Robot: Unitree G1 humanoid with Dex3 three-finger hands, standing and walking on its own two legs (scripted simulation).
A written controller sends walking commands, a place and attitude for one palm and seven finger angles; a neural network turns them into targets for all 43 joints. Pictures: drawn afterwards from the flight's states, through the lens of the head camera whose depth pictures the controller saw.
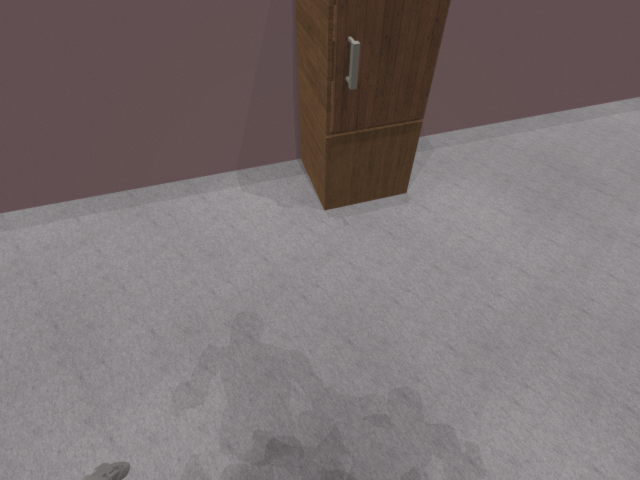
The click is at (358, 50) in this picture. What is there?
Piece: cupboard door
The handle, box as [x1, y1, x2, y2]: [346, 37, 359, 89]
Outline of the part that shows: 348,37 348,40 351,43 349,75 346,77 346,80 348,82 348,86 350,89 356,88 359,42 355,41 351,37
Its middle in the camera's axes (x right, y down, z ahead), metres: +0.10 -0.57 +1.24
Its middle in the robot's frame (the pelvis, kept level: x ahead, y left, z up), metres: +1.31 -0.03 -0.08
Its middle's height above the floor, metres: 0.69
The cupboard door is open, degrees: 0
